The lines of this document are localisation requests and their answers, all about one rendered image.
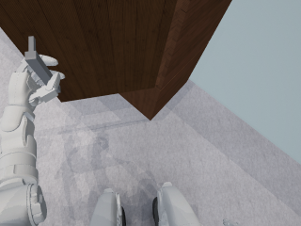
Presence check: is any handle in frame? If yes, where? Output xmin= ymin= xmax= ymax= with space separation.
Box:
xmin=24 ymin=36 xmax=61 ymax=93

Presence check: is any robot right shin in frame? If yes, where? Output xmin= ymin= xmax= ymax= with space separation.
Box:
xmin=157 ymin=182 xmax=172 ymax=226

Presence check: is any left robot hand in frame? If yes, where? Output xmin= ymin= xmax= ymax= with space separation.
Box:
xmin=8 ymin=55 xmax=65 ymax=112

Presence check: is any robot left forearm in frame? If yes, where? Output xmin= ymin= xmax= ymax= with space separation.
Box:
xmin=0 ymin=105 xmax=39 ymax=192

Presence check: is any robot left upper arm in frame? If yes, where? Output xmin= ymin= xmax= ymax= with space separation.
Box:
xmin=0 ymin=184 xmax=47 ymax=226

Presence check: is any cupboard door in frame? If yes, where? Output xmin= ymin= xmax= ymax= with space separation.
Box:
xmin=0 ymin=0 xmax=178 ymax=103

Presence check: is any robot left thigh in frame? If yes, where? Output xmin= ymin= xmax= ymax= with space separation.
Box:
xmin=88 ymin=192 xmax=122 ymax=226

